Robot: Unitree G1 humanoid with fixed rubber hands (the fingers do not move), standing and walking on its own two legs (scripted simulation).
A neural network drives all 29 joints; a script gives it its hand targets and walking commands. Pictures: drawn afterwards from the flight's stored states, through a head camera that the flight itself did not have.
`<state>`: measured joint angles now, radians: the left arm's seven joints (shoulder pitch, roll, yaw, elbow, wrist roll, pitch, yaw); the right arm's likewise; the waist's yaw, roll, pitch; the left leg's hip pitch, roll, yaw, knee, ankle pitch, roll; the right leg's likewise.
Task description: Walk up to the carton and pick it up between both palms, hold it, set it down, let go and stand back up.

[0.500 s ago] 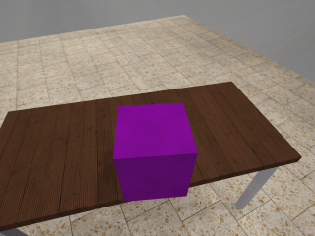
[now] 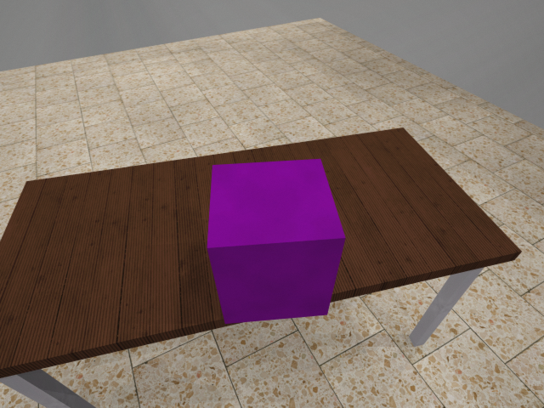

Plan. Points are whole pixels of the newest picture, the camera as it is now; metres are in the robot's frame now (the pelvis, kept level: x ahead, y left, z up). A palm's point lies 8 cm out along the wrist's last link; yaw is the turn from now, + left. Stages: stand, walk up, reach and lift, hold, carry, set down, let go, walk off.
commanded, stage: stand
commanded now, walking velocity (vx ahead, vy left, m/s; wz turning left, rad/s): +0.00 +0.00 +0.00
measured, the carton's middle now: (272, 242) +0.44 +0.02 -0.04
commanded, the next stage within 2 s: none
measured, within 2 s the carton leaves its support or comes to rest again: neither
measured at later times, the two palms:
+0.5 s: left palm out of the picture +0.06 +0.25 -0.12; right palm out of the picture +0.05 -0.26 -0.12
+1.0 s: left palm out of the picture +0.09 +0.24 -0.12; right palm out of the picture +0.08 -0.26 -0.12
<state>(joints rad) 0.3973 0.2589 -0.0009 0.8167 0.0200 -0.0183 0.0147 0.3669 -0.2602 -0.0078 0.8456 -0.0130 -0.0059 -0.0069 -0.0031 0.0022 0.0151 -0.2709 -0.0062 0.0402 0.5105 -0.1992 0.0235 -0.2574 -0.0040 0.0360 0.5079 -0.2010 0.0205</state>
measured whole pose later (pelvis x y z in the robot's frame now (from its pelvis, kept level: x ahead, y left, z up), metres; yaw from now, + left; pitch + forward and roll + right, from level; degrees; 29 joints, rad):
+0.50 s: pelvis +0.02 -0.01 +0.00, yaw +0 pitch -2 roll +0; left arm 0.37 0.25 -0.01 0.83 0.01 -0.02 0.02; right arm 0.36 -0.25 0.00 0.84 -0.01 0.00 -0.02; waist 0.00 0.00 0.01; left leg -0.26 0.00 0.02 0.52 -0.22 0.01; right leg -0.25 0.01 0.05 0.52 -0.23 0.01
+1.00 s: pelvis +0.04 -0.01 +0.00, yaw +0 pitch -2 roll +0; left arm 0.31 0.24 -0.02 0.87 0.00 -0.01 0.03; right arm 0.32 -0.24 0.01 0.88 0.00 0.00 -0.03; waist 0.00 0.00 0.02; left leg -0.21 0.00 0.02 0.48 -0.24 0.00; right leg -0.20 0.02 0.05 0.48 -0.25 0.00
